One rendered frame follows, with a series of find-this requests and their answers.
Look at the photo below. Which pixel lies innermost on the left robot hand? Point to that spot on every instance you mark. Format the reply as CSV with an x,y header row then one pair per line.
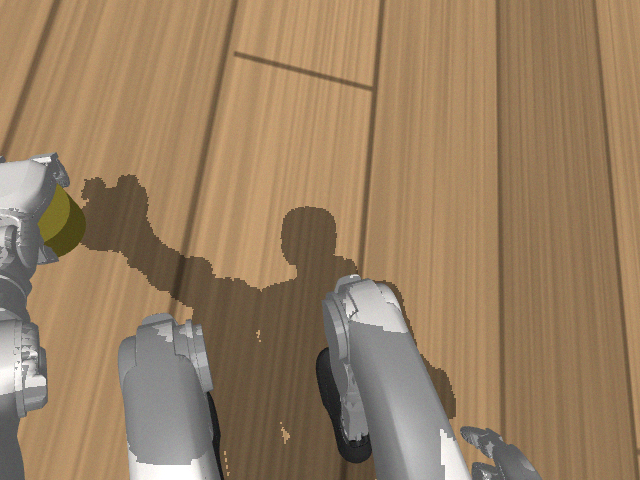
x,y
28,187

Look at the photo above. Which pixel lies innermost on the left robot foot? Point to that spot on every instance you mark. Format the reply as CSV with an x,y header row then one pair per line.
x,y
216,431

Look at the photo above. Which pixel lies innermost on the right robot foot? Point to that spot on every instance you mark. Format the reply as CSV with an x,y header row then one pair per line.
x,y
353,451

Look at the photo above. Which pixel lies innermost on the tin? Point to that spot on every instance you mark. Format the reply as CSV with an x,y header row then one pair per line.
x,y
63,224

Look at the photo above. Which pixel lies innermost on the right robot hand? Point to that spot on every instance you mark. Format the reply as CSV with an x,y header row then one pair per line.
x,y
510,462

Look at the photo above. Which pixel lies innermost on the left robot arm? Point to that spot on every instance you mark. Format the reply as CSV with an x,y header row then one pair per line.
x,y
23,365

